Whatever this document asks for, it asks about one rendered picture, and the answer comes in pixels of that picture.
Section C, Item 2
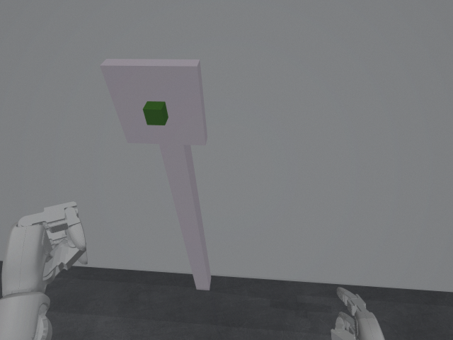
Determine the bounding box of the robot right hand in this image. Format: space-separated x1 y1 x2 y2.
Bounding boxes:
331 287 385 340

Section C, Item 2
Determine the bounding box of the button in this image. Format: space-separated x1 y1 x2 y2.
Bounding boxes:
143 101 168 125

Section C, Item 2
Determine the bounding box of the left robot forearm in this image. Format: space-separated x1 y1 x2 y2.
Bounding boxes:
0 292 52 340

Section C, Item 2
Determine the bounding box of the panel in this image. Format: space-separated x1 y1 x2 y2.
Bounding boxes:
100 59 211 290

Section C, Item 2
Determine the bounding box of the robot left hand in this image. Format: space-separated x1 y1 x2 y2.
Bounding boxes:
1 201 88 297

